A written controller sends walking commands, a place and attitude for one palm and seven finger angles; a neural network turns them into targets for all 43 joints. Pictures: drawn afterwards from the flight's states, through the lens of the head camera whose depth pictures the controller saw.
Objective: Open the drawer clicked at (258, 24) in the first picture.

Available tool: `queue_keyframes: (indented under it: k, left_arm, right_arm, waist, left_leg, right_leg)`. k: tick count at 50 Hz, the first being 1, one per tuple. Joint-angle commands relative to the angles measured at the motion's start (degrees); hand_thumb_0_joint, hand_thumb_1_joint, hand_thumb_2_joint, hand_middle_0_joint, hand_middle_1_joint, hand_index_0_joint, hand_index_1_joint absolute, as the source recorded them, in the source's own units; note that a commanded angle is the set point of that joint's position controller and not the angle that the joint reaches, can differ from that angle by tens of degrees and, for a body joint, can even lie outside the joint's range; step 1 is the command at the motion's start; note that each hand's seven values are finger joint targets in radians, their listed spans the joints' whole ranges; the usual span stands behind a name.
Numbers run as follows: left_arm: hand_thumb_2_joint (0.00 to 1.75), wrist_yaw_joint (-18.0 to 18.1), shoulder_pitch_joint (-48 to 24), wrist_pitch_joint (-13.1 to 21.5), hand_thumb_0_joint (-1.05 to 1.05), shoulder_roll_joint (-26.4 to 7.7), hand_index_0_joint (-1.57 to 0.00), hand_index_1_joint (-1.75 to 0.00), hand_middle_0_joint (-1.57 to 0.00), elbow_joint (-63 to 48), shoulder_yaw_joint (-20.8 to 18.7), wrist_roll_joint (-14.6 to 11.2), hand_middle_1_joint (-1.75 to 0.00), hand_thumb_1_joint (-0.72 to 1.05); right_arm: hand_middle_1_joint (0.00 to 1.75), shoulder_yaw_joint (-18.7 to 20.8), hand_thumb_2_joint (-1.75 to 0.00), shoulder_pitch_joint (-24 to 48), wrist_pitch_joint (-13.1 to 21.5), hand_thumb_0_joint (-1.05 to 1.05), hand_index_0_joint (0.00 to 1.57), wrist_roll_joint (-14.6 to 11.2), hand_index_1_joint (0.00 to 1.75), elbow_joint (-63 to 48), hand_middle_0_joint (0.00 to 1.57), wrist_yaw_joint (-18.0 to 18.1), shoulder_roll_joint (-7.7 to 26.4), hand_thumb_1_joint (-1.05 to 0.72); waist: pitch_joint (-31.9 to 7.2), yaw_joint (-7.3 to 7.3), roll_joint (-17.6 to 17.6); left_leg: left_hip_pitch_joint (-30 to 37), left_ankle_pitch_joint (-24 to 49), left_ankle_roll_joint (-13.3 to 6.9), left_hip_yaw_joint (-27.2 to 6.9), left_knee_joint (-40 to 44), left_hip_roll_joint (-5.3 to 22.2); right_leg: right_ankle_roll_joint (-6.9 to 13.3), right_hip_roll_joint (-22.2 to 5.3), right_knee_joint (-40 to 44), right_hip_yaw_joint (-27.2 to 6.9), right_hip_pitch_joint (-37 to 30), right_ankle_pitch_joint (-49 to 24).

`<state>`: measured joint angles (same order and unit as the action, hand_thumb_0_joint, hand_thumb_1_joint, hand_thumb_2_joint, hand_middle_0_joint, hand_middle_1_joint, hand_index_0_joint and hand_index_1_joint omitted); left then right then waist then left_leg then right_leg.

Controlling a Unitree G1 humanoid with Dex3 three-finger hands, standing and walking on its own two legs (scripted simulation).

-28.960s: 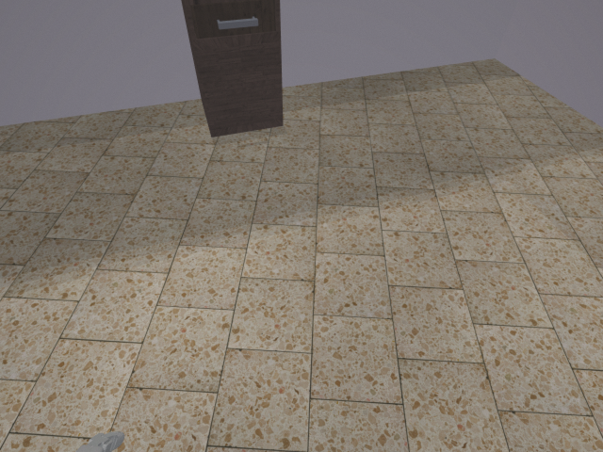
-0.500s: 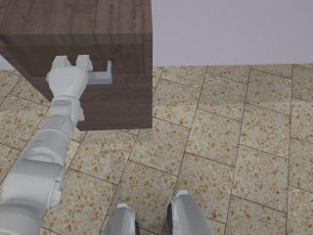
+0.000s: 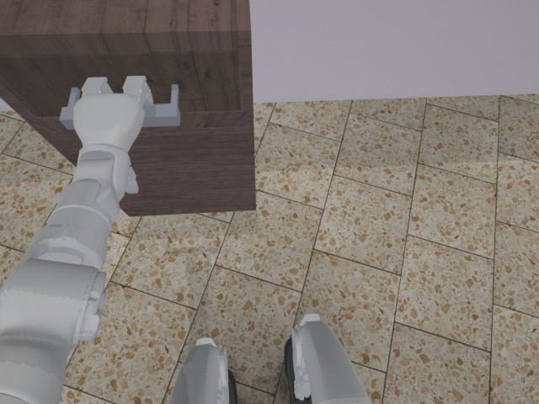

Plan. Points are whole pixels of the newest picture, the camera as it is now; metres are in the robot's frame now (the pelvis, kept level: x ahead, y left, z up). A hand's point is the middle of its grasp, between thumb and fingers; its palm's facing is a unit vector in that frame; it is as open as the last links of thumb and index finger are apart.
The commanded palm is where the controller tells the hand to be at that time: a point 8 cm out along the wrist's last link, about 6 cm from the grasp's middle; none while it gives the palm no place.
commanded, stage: lower the fingers behind the handle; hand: left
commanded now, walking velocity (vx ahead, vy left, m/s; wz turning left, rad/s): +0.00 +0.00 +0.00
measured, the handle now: (123, 104) +0.60 +0.19 -0.02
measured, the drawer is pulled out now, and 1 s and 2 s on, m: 0.00 0.00 0.00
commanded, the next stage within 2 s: lift the fingers back up to retry in 0.60 s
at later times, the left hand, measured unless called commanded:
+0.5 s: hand (125, 138) +0.52 +0.18 -0.01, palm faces -0.03 +0.01 -1.00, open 14.0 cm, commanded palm +0.50 +0.20 +0.01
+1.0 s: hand (117, 136) +0.52 +0.19 +0.00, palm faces -0.10 -0.02 -1.00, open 13.8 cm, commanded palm +0.51 +0.20 +0.05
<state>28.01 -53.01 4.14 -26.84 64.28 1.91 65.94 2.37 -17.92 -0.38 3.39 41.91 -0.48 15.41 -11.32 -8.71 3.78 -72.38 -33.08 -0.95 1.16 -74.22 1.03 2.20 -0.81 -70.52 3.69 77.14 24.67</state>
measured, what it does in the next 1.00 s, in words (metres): stands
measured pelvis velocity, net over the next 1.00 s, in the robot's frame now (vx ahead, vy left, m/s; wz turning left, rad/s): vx -0.02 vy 0.01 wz -0.01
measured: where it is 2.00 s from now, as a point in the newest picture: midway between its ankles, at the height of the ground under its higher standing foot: outside the picture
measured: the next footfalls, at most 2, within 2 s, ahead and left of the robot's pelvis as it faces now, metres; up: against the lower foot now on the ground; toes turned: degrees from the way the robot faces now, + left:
none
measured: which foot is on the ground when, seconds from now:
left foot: down 0.00-1.00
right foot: down 0.00-1.00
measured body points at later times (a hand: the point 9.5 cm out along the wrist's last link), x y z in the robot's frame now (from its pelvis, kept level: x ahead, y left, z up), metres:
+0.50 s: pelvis -0.03 +0.00 -0.02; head +0.14 -0.01 +0.40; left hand +0.52 +0.18 +0.05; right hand -0.02 -0.27 -0.15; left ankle +0.00 +0.11 -0.61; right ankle +0.06 -0.10 -0.61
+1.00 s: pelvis -0.02 +0.01 +0.01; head +0.15 -0.01 +0.42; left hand +0.52 +0.19 +0.06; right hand -0.01 -0.26 -0.13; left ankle +0.00 +0.11 -0.61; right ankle +0.06 -0.10 -0.61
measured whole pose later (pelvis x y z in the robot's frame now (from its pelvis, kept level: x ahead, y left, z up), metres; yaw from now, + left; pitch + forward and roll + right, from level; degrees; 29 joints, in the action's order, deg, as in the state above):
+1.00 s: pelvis -0.02 +0.01 +0.01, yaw -1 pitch +30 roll -1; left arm 18.7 -54.6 1.4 -29.6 63.2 0.3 62.5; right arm 0.0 -17.4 -0.8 1.1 39.3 1.4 14.7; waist -9.4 -10.4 4.5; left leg -71.7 -30.9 -2.0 2.3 -72.4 0.9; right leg 1.2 -0.6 -68.0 2.4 76.3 21.8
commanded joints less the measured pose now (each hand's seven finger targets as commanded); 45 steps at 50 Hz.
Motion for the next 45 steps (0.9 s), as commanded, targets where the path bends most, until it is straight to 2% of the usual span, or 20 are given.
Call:
queue_keyframes:
  k: [1, 3, 5, 7, 9, 10, 11, 13, 17, 20, 23, 25, 26, 28, 29, 33, 35, 38, 40, 45]
  left_arm:
    - [0.3, 1.4, -21.5, -4.6, 0.0, -11.4, -0.3, -1.2, -0.3, -2.7, -1.8, -0.3, -1.2, -0.5]
    - [0.3, 1.2, -23.0, -6.8, 0.0, -11.0, -0.3, -1.2, -0.3, -0.7, -0.8, -0.5, -1.2, -0.5]
    - [0.3, 0.3, -23.6, -8.3, 0.0, -11.7, -0.3, -1.2, -0.3, -0.5, -0.6, -0.7, -1.2, -0.5]
    - [0.3, -1.1, -23.4, -9.3, 0.0, -13.3, -0.3, -1.2, -0.3, 0.6, -1.5, -1.1, -1.2, -0.5]
    - [0.3, -3.1, -22.1, -9.7, 0.0, -13.4, -0.3, -1.2, -0.3, 2.2, -0.8, -1.5, -1.2, -0.5]
    - [0.3, -4.2, -21.2, -9.5, 0.0, -13.0, -0.3, -1.2, -0.3, 2.8, 0.0, -1.6, -1.2, -0.5]
    - [0.3, -5.0, -22.5, -8.9, 0.0, -13.6, -0.3, -1.2, -0.3, 1.4, -0.2, -1.9, -1.2, -0.5]
    - [0.3, -6.5, -21.1, -7.8, 0.0, -15.4, -0.3, -1.2, -0.3, 1.1, -1.2, -1.8, -1.2, -0.5]
    - [0.3, -8.5, -19.8, -4.7, 0.0, -15.2, -0.3, -1.2, -0.3, -0.6, -1.3, -2.3, -1.2, -0.5]
    - [0.3, -8.5, -18.3, -2.5, 0.0, -15.5, -0.3, -1.2, -0.3, -2.9, -1.9, -2.3, -1.2, -0.5]
    - [0.3, -7.8, -18.0, -1.7, 0.0, -14.9, -0.3, -1.2, -0.3, -2.5, -1.8, -2.4, -1.2, -0.5]
    - [0.3, -6.6, -19.4, -1.6, 0.0, -16.3, -0.3, -1.2, -0.3, -3.0, -2.7, -2.3, -1.2, -0.5]
    - [0.3, -6.1, -19.2, -1.8, 0.0, -17.6, -0.3, -1.2, -0.3, -2.7, -3.6, -2.1, -1.2, -0.5]
    - [0.3, -5.2, -20.5, -2.5, 0.0, -17.0, -0.3, -1.2, -0.3, -2.6, -2.9, -1.9, -1.2, -0.5]
    - [0.3, -4.9, -21.2, -2.7, 0.0, -17.7, -0.3, -1.2, -0.3, -3.2, -3.4, -1.8, -1.2, -0.5]
    - [0.3, -4.0, -22.1, -5.0, 0.0, -16.9, -0.3, -1.2, -0.3, -1.4, -2.7, -1.5, -1.2, -0.5]
    - [0.3, -4.1, -22.6, -6.1, 0.0, -17.1, -0.3, -1.2, -0.3, -0.6, -2.5, -1.7, -1.2, -0.5]
    - [0.3, -4.7, -25.3, -6.8, 0.0, -20.2, -0.3, -1.2, -0.3, -3.7, -4.0, -2.2, -1.2, -0.5]
    - [0.3, -5.6, -24.9, -7.0, 0.0, -20.2, -0.3, -1.2, -0.3, -4.5, -3.9, -2.5, -1.2, -0.5]
    - [0.3, -7.1, -24.7, -4.7, 0.0, -20.0, -0.3, -1.2, -0.3, -8.6, -4.5, -3.4, -1.2, -0.5]
  right_arm:
    - [0.3, 2.6, -0.9, -10.1, 0.8, 0.0, 0.2, -0.4, 0.3, -1.5, 0.2, 0.2, 9.3, -0.9]
    - [0.3, 2.4, -0.9, -10.1, 0.6, 0.0, 0.2, -0.6, 0.3, -1.3, 0.2, 0.2, 9.6, -0.9]
    - [0.3, 2.0, -0.9, -9.6, 0.4, 0.0, 0.2, -0.9, 0.3, -1.5, 0.2, 0.2, 9.6, -0.9]
    - [0.3, 1.7, -0.9, -9.4, 0.1, 0.0, 0.2, -1.0, 0.3, -1.7, 0.2, 0.3, 9.8, -0.9]
    - [0.3, 1.1, -0.9, -9.0, 0.1, 0.0, 0.2, -1.3, 0.3, -2.1, 0.2, 0.7, 9.8, -0.9]
    - [0.3, 0.8, -0.9, -8.4, 0.2, 0.0, 0.2, -1.5, 0.3, -2.5, 0.2, 0.8, 9.7, -0.9]
    - [0.3, 0.8, -0.9, -8.5, 0.4, 0.0, 0.2, -1.7, 0.3, -2.8, 0.2, 1.0, 9.7, -0.9]
    - [0.3, 0.6, -0.9, -8.4, 0.6, 0.0, 0.2, -1.8, 0.3, -3.5, 0.2, 1.4, 9.8, -0.9]
    - [0.3, 0.5, -0.9, -8.5, 1.4, 0.0, 0.2, -2.0, 0.3, -4.1, 0.2, 1.8, 9.4, -0.9]
    - [0.3, 0.7, -0.9, -8.8, 1.9, 0.0, 0.2, -1.9, 0.3, -4.7, 0.2, 2.0, 9.4, -0.9]
    - [0.3, 0.9, -0.9, -9.4, 2.1, 0.0, 0.2, -2.0, 0.3, -4.7, 0.2, 1.9, 9.5, -0.9]
    - [0.3, 1.0, -0.9, -9.6, 2.2, 0.0, 0.2, -2.0, 0.3, -4.3, 0.2, 1.9, 9.8, -0.9]
    - [0.3, 0.9, -0.9, -9.7, 2.1, 0.0, 0.2, -2.0, 0.3, -4.2, 0.2, 1.9, 9.9, -0.9]
    - [0.3, 1.1, -0.9, -9.9, 2.2, 0.0, 0.2, -2.0, 0.3, -4.0, 0.2, 1.9, 9.9, -0.9]
    - [0.3, 1.0, -0.9, -10.2, 2.1, 0.0, 0.2, -2.0, 0.3, -3.8, 0.2, 1.7, 10.0, -0.9]
    - [0.3, 1.0, -0.9, -10.2, 1.5, 0.0, 0.2, -2.0, 0.3, -3.4, 0.2, 1.6, 10.2, -0.9]
    - [0.3, 0.8, -0.9, -10.2, 1.2, 0.0, 0.2, -2.1, 0.3, -3.2, 0.2, 1.5, 10.3, -0.9]
    - [0.3, 0.6, -0.9, -10.0, 0.7, 0.0, 0.2, -2.2, 0.3, -3.9, 0.2, 1.8, 10.3, -0.9]
    - [0.3, 0.5, -0.9, -9.7, 0.5, 0.0, 0.2, -2.4, 0.3, -4.2, 0.2, 2.0, 9.9, -0.9]
    - [0.3, 0.6, -0.9, -9.6, 0.5, 0.0, 0.2, -2.4, 0.3, -4.4, 0.2, 2.6, 9.3, -0.9]
  waist:
    - [-27.0, -3.47, -0.5]
    - [-26.7, -4.21, -0.8]
    - [-27.7, -3.73, 0.2]
    - [-28.0, -3.77, -1.7]
    - [-25.2, -3.9, -2.8]
    - [-23.9, -3.66, -2.3]
    - [-23.9, -4.09, -2.4]
    - [-24.6, -3.48, -2.7]
    - [-22.7, -3.39, -3.4]
    - [-24.2, -2.46, -1.5]
    - [-23.1, -2.79, -2.7]
    - [-22.9, -2.89, -2.7]
    - [-23.7, -2.45, -3.0]
    - [-24.7, -3.04, -2.1]
    - [-25.6, -2.58, -0.8]
    - [-25.7, -3.27, -1.1]
    - [-25.3, -3.23, -1.4]
    - [-29.5, -2.84, -0.6]
    - [-29.5, -2.41, -0.2]
    - [-30.0, -2.09, 0.5]
  left_leg:
    - [7.7, 14.2, -1.8, -1.2, 8.1, -2.4]
    - [7.2, 12.8, -1.8, -1.3, 8.4, -2.5]
    - [6.5, 11.5, -1.8, -1.1, 8.4, -2.6]
    - [5.5, 10.9, -2.0, -1.2, 8.1, -2.6]
    - [3.0, 8.3, -2.1, -0.7, 8.1, -2.6]
    - [1.7, 6.6, -2.1, -0.6, 8.1, -2.8]
    - [1.2, 5.5, -2.3, -0.3, 7.9, -2.7]
    - [0.4, 4.8, -2.4, -0.4, 7.6, -2.8]
    - [-0.7, 3.4, -2.4, -0.5, 6.9, -2.7]
    - [-0.8, 4.4, -2.4, -0.4, 6.2, -2.7]
    - [-1.4, 4.1, -2.4, -0.6, 5.8, -2.6]
    - [-2.1, 3.2, -2.4, -0.7, 5.7, -2.7]
    - [-2.0, 3.2, -2.3, -0.7, 5.7, -2.7]
    - [-1.6, 3.7, -2.4, -0.7, 5.6, -2.7]
    - [-1.2, 4.1, -2.3, -0.8, 5.6, -2.7]
    - [0.9, 5.7, -2.2, -1.3, 6.4, -2.5]
    - [0.9, 5.6, -2.1, -1.5, 6.8, -2.6]
    - [2.9, 6.6, -2.3, -1.2, 7.7, -2.7]
    - [3.9, 7.0, -2.2, -1.2, 8.7, -2.8]
    - [9.2, 10.2, -2.3, -2.0, 11.1, -2.4]
  right_leg:
    - [-0.5, 2.5, 8.0, -2.8, -24.5, -11.4]
    - [-0.7, 2.3, 8.1, -2.7, -24.2, -10.0]
    - [-0.7, 2.2, 8.0, -2.9, -25.1, -9.1]
    - [-0.7, 2.3, 7.8, -3.2, -25.8, -9.0]
    - [-1.0, 2.2, 8.4, -3.4, -25.9, -6.9]
    - [-1.0, 2.1, 8.6, -3.6, -25.5, -5.3]
    - [-1.1, 2.0, 9.0, -4.0, -25.6, -4.3]
    - [-1.0, 2.0, 8.5, -4.1, -25.8, -3.5]
    - [-0.9, 2.0, 8.2, -4.3, -24.0, -1.4]
    - [-0.8, 2.0, 7.2, -4.4, -23.6, -2.4]
    - [-0.8, 2.1, 7.0, -4.2, -22.1, -1.6]
    - [-0.9, 2.0, 7.0, -4.2, -21.3, 0.0]
    - [-0.8, 2.1, 6.9, -4.3, -21.7, 0.2]
    - [-1.0, 2.0, 6.7, -4.2, -21.3, -0.4]
    - [-0.8, 1.9, 6.4, -4.1, -21.5, -0.9]
    - [-0.9, 2.1, 6.3, -3.4, -20.8, -2.2]
    - [-0.9, 2.1, 6.6, -3.2, -21.3, -2.1]
    - [-1.2, 2.0, 7.5, -3.8, -25.3, -3.8]
    - [-1.3, 2.1, 8.5, -3.9, -27.1, -4.5]
    - [-1.4, 2.1, 10.4, -3.7, -29.4, -7.6]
